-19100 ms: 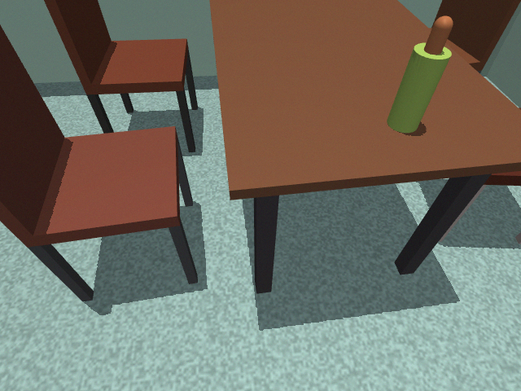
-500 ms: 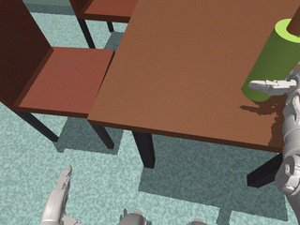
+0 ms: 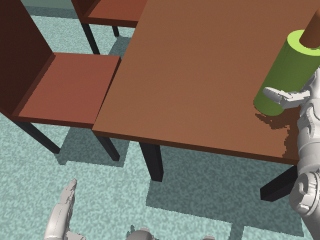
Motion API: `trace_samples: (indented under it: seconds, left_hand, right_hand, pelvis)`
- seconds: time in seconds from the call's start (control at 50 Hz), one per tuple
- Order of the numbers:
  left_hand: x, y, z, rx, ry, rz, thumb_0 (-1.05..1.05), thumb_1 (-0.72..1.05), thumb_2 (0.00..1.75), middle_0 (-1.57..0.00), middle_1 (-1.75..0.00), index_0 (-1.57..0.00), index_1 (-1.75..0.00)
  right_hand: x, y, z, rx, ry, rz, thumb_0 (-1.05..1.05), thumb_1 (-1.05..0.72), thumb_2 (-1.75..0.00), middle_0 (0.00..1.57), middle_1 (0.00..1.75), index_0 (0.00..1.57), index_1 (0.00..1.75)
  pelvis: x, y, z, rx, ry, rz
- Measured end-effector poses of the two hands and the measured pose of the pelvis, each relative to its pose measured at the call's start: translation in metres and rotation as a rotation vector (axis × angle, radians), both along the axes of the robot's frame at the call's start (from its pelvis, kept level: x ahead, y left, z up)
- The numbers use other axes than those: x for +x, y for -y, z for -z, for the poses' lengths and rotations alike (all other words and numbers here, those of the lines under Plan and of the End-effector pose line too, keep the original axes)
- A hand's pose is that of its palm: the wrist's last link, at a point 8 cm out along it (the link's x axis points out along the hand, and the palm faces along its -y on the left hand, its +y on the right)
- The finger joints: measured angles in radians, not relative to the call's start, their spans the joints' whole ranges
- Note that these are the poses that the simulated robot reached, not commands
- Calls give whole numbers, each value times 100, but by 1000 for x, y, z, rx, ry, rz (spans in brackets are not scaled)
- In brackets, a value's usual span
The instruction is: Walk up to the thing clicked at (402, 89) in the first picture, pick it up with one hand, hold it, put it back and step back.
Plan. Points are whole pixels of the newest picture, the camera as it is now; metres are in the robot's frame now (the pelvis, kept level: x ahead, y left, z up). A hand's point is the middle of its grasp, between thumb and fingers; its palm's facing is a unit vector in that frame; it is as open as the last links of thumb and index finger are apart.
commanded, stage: settle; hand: right
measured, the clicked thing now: (293, 67) +0.49 -0.22 +0.15
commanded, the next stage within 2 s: lift in 0.48 s
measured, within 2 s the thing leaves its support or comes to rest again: leaves its support in 0.04 s
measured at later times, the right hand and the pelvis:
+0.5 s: hand (294, 68) +0.49 -0.22 +0.14, palm faces +0.20 +0.98 +0.00, open 11.0 cm; pelvis +0.00 +0.00 +0.01, yaw +0 degrees
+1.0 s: hand (299, 62) +0.46 -0.21 +0.18, palm faces +0.19 +0.98 -0.01, open 11.0 cm; pelvis +0.01 +0.00 +0.03, yaw +0 degrees
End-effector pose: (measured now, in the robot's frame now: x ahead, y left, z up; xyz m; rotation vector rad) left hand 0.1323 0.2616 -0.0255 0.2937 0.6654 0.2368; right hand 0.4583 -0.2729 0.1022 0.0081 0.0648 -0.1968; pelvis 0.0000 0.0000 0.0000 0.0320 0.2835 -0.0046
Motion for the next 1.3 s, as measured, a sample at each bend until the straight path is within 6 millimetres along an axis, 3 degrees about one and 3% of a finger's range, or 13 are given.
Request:
trace_samples:
  seconds: [0.38, 0.8, 0.98, 1.3]
  left_hand:
    - [6, -4, -5, -10, 24, -16, -1, -54, 6, -5, -5, -5, -5]
    - [2, -4, -1, -37, -7, -38, -1, -53, 6, -5, -5, -5, -5]
    - [6, 0, -1, -71, 23, -29, -1, -53, 6, -5, -5, -5, -5]
    - [17, -7, -4, -94, 74, -26, -1, -53, 6, -4, -5, -4, -5]
  right_hand:
    - [2, -3, -36, -11, 10, 14, -1, 57, -105, 68, 106, 72, 109]
    - [-4, -7, -55, -2, 17, -2, -2, 60, -108, 68, 109, 72, 112]
    - [-23, -16, -78, -15, 45, -7, -2, 61, -108, 69, 109, 73, 111]
    - [-78, -33, -125, -34, 97, -8, -2, 61, -108, 69, 108, 73, 111]
  pelvis:
    - [3, -3, -12, -7, 48, -2]
    - [4, -2, -21, -10, 80, -7]
    - [5, -4, -27, -14, 124, -5]
    - [3, -12, -35, -34, 223, 9]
